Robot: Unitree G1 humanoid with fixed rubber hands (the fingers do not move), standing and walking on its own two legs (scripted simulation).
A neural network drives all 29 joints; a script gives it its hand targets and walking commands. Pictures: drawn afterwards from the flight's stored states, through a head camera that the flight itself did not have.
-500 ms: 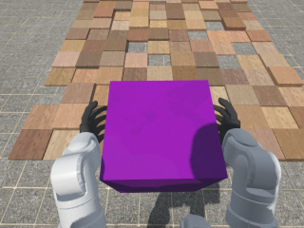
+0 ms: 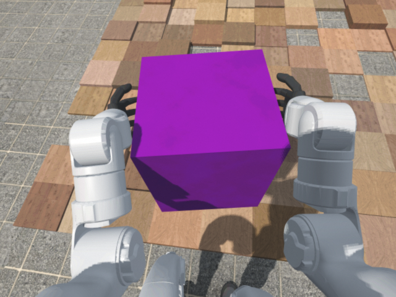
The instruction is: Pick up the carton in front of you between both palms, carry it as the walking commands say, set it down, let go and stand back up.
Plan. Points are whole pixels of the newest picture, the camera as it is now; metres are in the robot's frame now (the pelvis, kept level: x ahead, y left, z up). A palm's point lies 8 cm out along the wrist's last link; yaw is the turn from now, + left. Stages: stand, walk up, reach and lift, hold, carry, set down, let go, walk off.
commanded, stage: carry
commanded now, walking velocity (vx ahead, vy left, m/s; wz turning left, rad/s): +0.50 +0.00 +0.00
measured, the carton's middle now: (206, 140) +0.39 +0.01 +0.05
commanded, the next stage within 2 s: none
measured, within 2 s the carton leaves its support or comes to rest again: neither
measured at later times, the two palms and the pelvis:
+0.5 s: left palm out of the picture +0.76 +0.11 +0.19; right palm out of the picture +0.72 -0.19 +0.19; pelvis +0.35 +0.02 +0.05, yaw -3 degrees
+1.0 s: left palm out of the picture +1.05 +0.08 +0.13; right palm out of the picture +1.06 -0.22 +0.13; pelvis +0.68 -0.06 +0.00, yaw -2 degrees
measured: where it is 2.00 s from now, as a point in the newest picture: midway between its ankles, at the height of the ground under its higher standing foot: (224, 86)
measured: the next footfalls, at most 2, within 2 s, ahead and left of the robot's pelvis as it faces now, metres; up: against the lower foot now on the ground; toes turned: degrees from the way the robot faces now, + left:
left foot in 0.22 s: +0.38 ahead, +0.10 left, +0.05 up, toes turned +3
right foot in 0.66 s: +0.64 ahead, -0.10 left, +0.00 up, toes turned -7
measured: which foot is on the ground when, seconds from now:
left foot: up 0.00-0.20, down 0.22-0.66, up 0.68-1.00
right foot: down 0.00-0.26, up 0.28-0.64, down 0.66-1.00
